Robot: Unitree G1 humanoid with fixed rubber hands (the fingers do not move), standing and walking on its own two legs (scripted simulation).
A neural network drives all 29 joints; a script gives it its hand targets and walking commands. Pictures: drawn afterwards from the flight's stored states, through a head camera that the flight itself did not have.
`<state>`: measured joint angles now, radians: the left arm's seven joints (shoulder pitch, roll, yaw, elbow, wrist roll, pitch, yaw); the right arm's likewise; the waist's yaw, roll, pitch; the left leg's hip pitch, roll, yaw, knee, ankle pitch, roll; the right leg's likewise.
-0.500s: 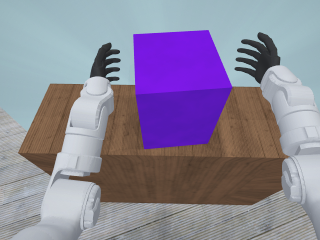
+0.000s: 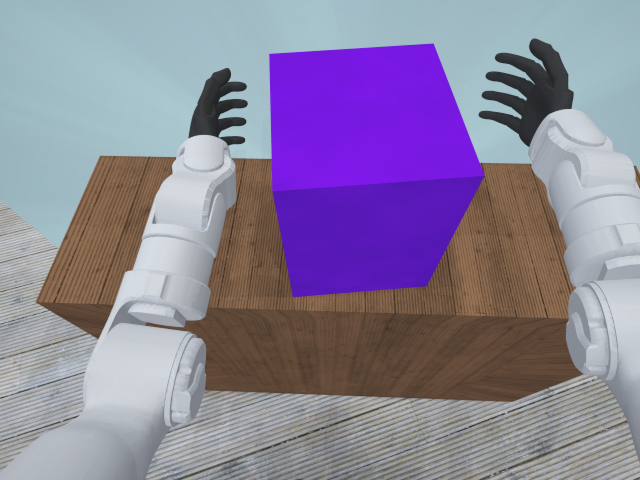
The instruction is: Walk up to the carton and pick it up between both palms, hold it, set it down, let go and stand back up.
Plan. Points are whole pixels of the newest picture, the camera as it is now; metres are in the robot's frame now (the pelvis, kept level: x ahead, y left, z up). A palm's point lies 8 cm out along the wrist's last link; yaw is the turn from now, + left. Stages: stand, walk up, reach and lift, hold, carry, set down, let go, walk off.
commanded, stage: reach and lift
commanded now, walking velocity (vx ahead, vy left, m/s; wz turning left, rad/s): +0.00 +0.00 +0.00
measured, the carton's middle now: (356, 182) +0.49 +0.03 +0.04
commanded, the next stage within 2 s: none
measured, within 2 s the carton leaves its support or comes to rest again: neither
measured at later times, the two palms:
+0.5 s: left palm (228, 175) +0.46 +0.20 +0.08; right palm (496, 179) +0.50 -0.14 +0.06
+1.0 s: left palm (238, 179) +0.46 +0.18 +0.07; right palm (475, 181) +0.49 -0.12 +0.06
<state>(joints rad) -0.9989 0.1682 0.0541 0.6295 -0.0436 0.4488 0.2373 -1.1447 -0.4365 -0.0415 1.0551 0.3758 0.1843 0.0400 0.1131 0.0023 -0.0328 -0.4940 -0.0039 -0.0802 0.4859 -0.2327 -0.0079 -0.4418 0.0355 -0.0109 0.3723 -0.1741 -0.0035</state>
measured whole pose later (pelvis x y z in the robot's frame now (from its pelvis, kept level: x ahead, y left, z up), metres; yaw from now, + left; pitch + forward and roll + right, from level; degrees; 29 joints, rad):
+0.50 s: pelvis -0.01 +0.00 -0.01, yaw -1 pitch +23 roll -2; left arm -1.00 0.16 0.05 0.90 -0.04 0.07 0.21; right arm -1.06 -0.32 -0.04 1.17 0.23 -0.09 0.04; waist 0.12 0.02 -0.12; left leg -0.69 0.00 -0.08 0.49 -0.20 -0.01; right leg -0.63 0.04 -0.01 0.36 -0.13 -0.01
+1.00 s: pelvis -0.01 +0.00 -0.01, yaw -1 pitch +23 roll -2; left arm -1.00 0.12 0.08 0.96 -0.04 -0.02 0.21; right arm -1.07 -0.25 -0.05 1.18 0.15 -0.11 0.02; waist 0.12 0.02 -0.14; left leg -0.70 0.00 -0.08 0.49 -0.19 -0.01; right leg -0.65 0.04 -0.01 0.37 -0.13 -0.01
